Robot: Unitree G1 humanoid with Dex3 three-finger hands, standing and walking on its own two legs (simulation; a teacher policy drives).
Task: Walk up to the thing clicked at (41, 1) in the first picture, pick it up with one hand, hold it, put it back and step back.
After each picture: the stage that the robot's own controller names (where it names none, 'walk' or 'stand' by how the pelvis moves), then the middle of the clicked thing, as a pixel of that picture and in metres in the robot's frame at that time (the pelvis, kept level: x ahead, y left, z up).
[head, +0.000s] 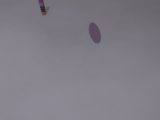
stand; (42, 6) +2.12 +0.61 -0.66
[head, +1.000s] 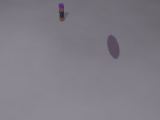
walk; (61, 12) +2.02 +0.26 -0.63
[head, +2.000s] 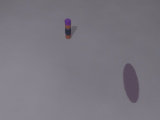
walk; (68, 29) +1.45 +0.18 -0.64
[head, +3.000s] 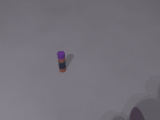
walk; (61, 62) +0.99 +0.21 -0.65
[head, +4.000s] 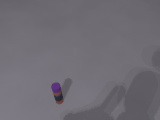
walk; (57, 93) +0.64 +0.22 -0.64
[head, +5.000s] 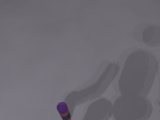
stand; (64, 112) +0.44 +0.20 -0.63
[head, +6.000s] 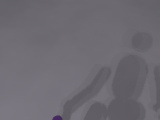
stand; out of the picture +0.40 +0.21 -0.66
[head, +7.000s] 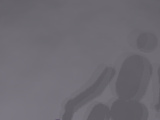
stand; out of the picture +0.38 +0.20 -0.66
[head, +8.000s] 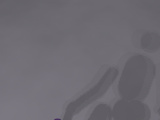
stand; out of the picture +0.38 +0.21 -0.66
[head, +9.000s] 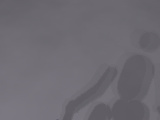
stand; out of the picture +0.37 +0.21 -0.66
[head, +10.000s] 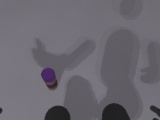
go down; (50, 80) +0.44 +0.18 -0.44
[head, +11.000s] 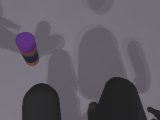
go down; (29, 51) +0.49 +0.21 -0.27
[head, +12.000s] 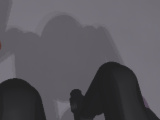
close in; out of the picture +0.48 +0.24 -0.19
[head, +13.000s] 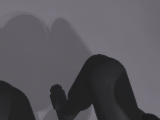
close; out of the picture +0.47 +0.27 -0.17
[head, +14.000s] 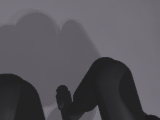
lift; out of the picture +0.41 +0.25 -0.16
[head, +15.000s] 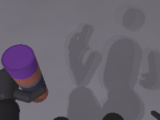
lift; (30, 79) +0.33 +0.18 +0.03
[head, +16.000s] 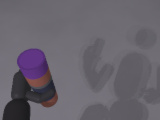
hold; (41, 82) +0.32 +0.15 +0.05
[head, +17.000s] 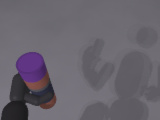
hold; (40, 85) +0.32 +0.16 +0.04
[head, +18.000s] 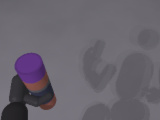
crouch; (39, 86) +0.31 +0.16 +0.05
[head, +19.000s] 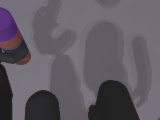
crouch; (12, 42) +0.46 +0.19 -0.04
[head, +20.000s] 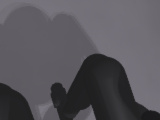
lower; out of the picture +0.45 +0.28 -0.18
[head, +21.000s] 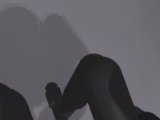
lower; out of the picture +0.46 +0.28 -0.18
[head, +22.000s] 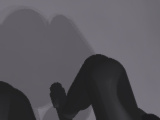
lower; out of the picture +0.45 +0.28 -0.17
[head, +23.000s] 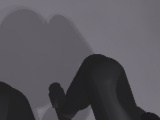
lower; out of the picture +0.45 +0.28 -0.17
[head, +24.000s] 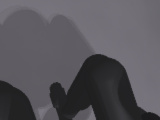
loosen; out of the picture +0.45 +0.28 -0.17
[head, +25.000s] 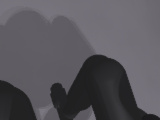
withdraw; out of the picture +0.45 +0.28 -0.17
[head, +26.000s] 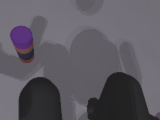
walk; (24, 47) +0.47 +0.23 -0.23
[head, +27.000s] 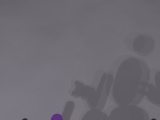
stand; out of the picture +0.38 +0.18 -0.59
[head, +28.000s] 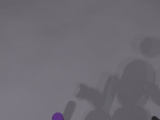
stand; out of the picture +0.40 +0.19 -0.60
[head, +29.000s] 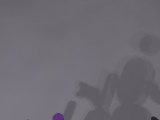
stand; out of the picture +0.39 +0.18 -0.60
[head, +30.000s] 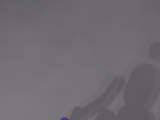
stand; out of the picture +0.40 +0.18 -0.66
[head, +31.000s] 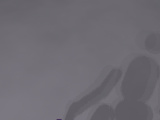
stand; out of the picture +0.37 +0.20 -0.66
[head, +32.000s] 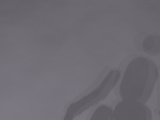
walk; out of the picture +0.37 +0.21 -0.66
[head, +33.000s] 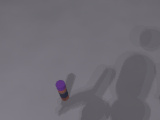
walk; (62, 91) +0.58 +0.22 -0.63
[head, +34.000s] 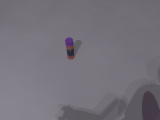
walk; (70, 49) +0.98 +0.14 -0.62
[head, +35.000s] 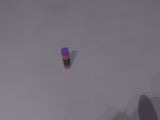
stand; (66, 58) +1.01 +0.19 -0.63
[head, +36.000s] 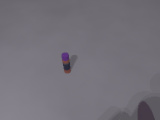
stand; (66, 63) +0.99 +0.20 -0.66
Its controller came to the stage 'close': yes
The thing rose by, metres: 0.68
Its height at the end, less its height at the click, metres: +0.00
